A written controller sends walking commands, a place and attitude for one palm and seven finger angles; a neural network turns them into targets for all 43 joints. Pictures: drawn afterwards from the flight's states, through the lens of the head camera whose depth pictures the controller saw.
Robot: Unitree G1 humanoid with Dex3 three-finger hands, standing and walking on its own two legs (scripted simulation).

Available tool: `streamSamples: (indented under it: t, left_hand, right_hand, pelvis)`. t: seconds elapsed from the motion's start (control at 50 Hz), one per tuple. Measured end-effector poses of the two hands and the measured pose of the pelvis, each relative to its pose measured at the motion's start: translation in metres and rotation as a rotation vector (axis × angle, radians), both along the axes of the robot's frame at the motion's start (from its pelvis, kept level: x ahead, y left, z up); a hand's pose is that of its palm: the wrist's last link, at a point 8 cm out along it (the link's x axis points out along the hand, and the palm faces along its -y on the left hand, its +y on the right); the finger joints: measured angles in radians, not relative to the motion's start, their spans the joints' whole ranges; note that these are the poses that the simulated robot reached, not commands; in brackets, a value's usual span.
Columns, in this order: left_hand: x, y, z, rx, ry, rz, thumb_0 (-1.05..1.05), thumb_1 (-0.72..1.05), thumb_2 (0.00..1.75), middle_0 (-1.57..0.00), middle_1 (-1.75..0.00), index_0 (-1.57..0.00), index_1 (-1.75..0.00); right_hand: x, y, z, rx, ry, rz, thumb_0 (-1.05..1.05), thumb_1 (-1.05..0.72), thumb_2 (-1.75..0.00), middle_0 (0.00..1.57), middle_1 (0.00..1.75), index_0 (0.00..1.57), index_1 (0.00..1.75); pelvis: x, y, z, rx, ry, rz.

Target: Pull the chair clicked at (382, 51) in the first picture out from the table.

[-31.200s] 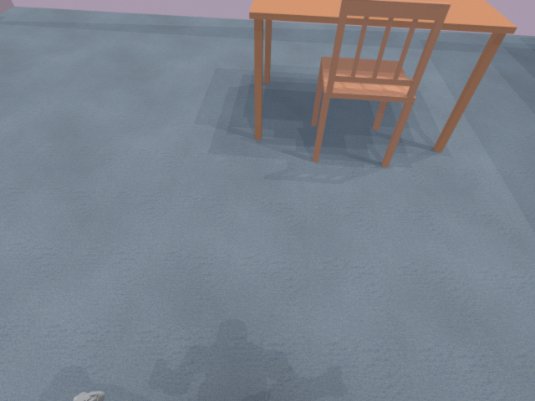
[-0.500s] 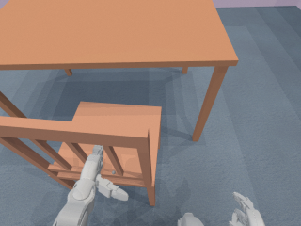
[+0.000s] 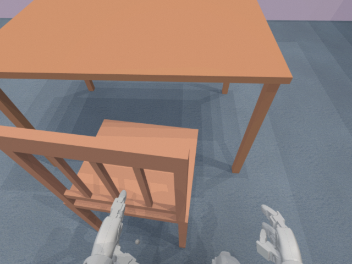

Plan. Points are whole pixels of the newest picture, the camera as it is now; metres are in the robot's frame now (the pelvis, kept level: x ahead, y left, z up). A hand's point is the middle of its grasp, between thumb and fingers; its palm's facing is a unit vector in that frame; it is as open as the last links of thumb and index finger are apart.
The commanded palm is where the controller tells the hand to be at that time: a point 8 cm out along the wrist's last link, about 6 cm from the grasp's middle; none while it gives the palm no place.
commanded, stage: draw the fingers out of the gap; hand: left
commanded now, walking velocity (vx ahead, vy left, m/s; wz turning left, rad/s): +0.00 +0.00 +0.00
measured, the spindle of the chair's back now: (107, 182) +0.33 +0.19 -0.05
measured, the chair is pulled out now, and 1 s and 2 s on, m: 0.22 0.22 0.22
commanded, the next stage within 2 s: draw the hand back to the body in 0.06 s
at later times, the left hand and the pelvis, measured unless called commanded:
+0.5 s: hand (112, 236) +0.18 +0.12 +0.06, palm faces -0.02 -1.00 -0.06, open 17.5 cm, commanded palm +0.14 +0.19 +0.07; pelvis -0.01 +0.00 -0.03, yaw +0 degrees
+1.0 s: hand (39, 219) +0.19 +0.22 +0.14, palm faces +0.32 -0.87 -0.37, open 14.7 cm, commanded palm +0.14 +0.26 +0.17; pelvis +0.01 +0.00 +0.04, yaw +1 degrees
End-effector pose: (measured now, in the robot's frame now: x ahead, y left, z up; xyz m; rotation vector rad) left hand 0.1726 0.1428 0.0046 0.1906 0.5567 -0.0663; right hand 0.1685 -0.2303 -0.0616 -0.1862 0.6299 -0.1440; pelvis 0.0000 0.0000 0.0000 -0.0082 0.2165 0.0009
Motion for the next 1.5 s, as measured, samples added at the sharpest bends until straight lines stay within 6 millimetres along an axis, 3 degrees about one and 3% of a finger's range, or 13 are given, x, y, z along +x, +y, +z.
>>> streamSamples:
  t: [0.22, 0.3, 0.42, 0.5, 0.58, 0.72, 0.88, 1.12, 1.26, 1.42, 1.5]
  left_hand:
    - [-0.027, 0.009, 0.003, -0.033, 0.0, 0.041, -0.01, -0.53, 0.2, -0.01, 0.0, -0.01, 0.0]
    - [-0.024, 0.015, 0.022, -0.157, -0.184, 0.11, -0.01, -0.53, 0.2, -0.01, 0.0, -0.01, 0.0]
    - [-0.014, 0.031, 0.054, -0.161, -0.537, 0.097, -0.01, -0.54, 0.2, 0.0, 0.0, 0.0, 0.0]
    - [-0.013, 0.035, 0.056, -0.136, -0.523, 0.034, -0.01, -0.54, 0.2, 0.0, 0.0, 0.0, 0.0]
    - [-0.016, 0.044, 0.064, -0.117, -0.445, 0.041, -0.01, -0.54, 0.2, 0.0, 0.0, 0.0, 0.0]
    - [-0.016, 0.07, 0.102, -0.038, -0.518, 0.093, -0.01, -0.5, 0.22, -0.01, -0.01, -0.01, -0.01]
    - [-0.025, 0.096, 0.124, 0.203, -0.393, 0.239, -0.01, -0.29, 0.32, -0.04, -0.05, -0.04, -0.05]
    - [-0.018, 0.127, 0.181, 0.326, -0.563, 0.356, -0.01, 0.13, 0.52, -0.1, -0.14, -0.1, -0.14]
    - [-0.016, 0.141, 0.209, 0.394, -0.64, 0.382, 0.0, 0.38, 0.64, -0.14, -0.19, -0.14, -0.19]
    - [-0.011, 0.158, 0.24, 0.47, -0.745, 0.42, 0.01, 0.66, 0.78, -0.18, -0.25, -0.18, -0.25]
    - [-0.008, 0.162, 0.243, 0.471, -0.759, 0.428, 0.01, 0.77, 0.84, -0.19, -0.28, -0.19, -0.27]
  right_hand:
    - [0.002, 0.001, -0.001, -0.015, -0.018, -0.018, 0.01, -0.9, -0.9, 0.2, 0.3, 0.2, 0.3]
    - [0.002, 0.001, -0.007, -0.021, -0.036, -0.014, 0.01, -0.9, -0.9, 0.2, 0.3, 0.2, 0.3]
    - [0.001, 0.005, -0.03, 0.012, -0.015, 0.014, 0.01, -0.9, -0.9, 0.2, 0.3, 0.2, 0.3]
    - [0.0, 0.009, -0.039, 0.053, 0.013, 0.005, 0.01, -0.9, -0.9, 0.2, 0.3, 0.2, 0.3]
    - [-0.002, 0.013, -0.034, 0.076, 0.014, -0.026, 0.01, -0.9, -0.9, 0.2, 0.3, 0.2, 0.3]
    - [-0.003, 0.008, -0.014, 0.05, 0.003, -0.042, 0.01, -0.9, -0.9, 0.2, 0.3, 0.2, 0.3]
    - [0.008, 0.006, 0.016, 0.011, -0.012, -0.038, 0.01, -0.9, -0.9, 0.2, 0.3, 0.2, 0.3]
    - [0.038, 0.024, 0.041, 0.038, -0.077, 0.054, 0.01, -0.9, -0.9, 0.2, 0.3, 0.2, 0.3]
    - [0.041, 0.026, 0.043, 0.048, -0.067, 0.07, 0.01, -0.9, -0.9, 0.2, 0.3, 0.2, 0.3]
    - [0.032, 0.016, 0.036, 0.033, -0.014, 0.052, 0.01, -0.9, -0.9, 0.2, 0.3, 0.2, 0.3]
    - [0.025, 0.01, 0.033, 0.031, 0.011, 0.029, 0.01, -0.9, -0.9, 0.2, 0.3, 0.2, 0.3]
  pelvis:
    - [0.0, 0.003, -0.008, -0.008, 0.012, 0.004]
    - [-0.003, 0.003, -0.015, -0.011, 0.029, 0.007]
    - [-0.011, 0.002, -0.03, -0.013, 0.05, 0.006]
    - [-0.015, 0.003, -0.032, -0.012, 0.037, -0.001]
    - [-0.013, 0.002, -0.023, -0.009, 0.019, -0.003]
    - [-0.005, 0.001, -0.004, -0.016, -0.013, 0.009]
    - [0.008, 0.004, 0.024, -0.017, -0.121, 0.018]
    - [0.018, 0.003, 0.046, -0.013, -0.223, 0.015]
    - [0.02, 0.002, 0.051, -0.016, -0.241, 0.009]
    - [0.021, 0.001, 0.054, -0.016, -0.252, 0.003]
    - [0.021, 0.002, 0.055, -0.015, -0.251, -0.002]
